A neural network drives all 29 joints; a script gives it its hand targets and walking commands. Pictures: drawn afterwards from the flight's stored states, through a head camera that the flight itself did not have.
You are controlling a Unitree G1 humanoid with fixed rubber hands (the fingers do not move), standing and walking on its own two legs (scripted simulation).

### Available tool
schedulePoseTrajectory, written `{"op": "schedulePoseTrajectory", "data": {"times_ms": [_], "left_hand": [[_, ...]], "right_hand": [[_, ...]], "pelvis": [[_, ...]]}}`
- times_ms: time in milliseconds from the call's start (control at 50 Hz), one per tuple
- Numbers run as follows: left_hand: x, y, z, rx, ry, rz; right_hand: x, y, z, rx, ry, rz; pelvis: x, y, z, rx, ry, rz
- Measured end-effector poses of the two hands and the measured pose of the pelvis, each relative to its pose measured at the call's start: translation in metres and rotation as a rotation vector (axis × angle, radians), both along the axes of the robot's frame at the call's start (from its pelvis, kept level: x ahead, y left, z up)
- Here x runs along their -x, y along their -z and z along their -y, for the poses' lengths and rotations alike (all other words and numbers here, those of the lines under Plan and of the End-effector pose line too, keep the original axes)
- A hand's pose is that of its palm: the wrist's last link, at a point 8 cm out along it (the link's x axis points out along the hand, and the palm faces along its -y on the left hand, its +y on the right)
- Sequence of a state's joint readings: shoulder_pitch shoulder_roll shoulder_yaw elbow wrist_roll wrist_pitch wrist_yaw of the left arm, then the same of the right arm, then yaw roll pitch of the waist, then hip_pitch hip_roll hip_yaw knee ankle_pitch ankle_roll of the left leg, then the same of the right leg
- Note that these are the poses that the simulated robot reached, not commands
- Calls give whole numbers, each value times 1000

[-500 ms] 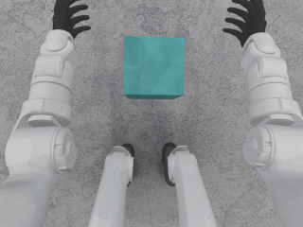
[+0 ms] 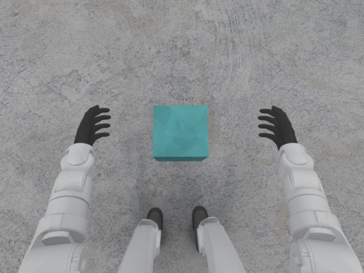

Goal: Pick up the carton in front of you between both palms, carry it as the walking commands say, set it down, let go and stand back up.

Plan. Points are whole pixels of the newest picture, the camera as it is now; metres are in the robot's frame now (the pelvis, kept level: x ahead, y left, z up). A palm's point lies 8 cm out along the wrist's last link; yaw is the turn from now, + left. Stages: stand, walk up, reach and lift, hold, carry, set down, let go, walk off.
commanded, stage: let go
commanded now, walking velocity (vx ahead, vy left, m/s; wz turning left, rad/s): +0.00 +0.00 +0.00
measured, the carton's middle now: (180, 136) +0.48 -0.01 -0.59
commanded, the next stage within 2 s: stand in 0.94 s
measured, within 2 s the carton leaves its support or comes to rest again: neither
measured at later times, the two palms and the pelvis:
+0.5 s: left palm (32, 237) +0.22 +0.24 -0.01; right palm (321, 233) +0.21 -0.23 -0.01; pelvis +0.04 +0.01 +0.06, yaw +0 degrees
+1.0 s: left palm (28, 246) +0.21 +0.24 +0.00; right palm (325, 242) +0.20 -0.23 +0.00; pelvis +0.04 +0.01 +0.06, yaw -1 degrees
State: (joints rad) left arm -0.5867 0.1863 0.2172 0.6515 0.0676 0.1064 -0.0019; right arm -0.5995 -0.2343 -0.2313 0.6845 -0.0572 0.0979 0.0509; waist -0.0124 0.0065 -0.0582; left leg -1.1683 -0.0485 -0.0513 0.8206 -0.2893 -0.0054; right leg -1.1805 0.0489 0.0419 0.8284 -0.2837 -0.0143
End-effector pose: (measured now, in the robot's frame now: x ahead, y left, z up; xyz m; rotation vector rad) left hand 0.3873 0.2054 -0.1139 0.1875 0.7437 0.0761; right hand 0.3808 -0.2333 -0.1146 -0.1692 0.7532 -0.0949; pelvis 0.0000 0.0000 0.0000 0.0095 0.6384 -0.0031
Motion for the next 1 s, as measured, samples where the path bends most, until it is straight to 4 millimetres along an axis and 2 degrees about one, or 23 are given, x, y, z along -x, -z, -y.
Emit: {"op": "schedulePoseTrajectory", "data": {"times_ms": [140,400,520,640,800,1000], "left_hand": [[35,-31,-7,9,12,-2],[140,-84,-27,17,-9,-29],[176,-103,-36,17,-4,-42],[187,-110,-37,22,9,-46],[184,-113,-35,24,13,-53],[182,-109,-34,6,4,-65]], "right_hand": [[36,-33,1,0,3,0],[137,-89,-7,-9,-4,-23],[174,-106,-8,-6,-7,-38],[187,-110,-11,-16,-11,-45],[183,-113,-14,-15,-21,-47],[181,-110,-7,5,-10,-61]], "pelvis": [[-20,-20,0,5,2,90],[-37,-55,-6,11,-2,377],[-40,-64,-10,14,2,543],[-39,-65,-14,16,5,660],[-38,-63,-13,17,8,735],[-44,-62,-9,17,7,729]]}}
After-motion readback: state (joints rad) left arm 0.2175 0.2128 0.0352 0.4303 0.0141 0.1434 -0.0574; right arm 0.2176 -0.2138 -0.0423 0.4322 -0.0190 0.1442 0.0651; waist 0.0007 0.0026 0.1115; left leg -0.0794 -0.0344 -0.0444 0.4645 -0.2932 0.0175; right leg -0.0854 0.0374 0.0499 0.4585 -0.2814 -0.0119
